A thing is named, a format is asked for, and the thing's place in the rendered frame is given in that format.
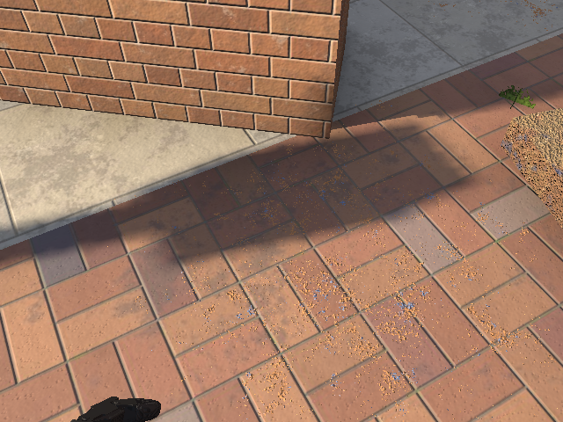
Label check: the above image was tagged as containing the left robot hand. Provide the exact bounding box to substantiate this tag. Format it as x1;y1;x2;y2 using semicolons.
70;397;161;422

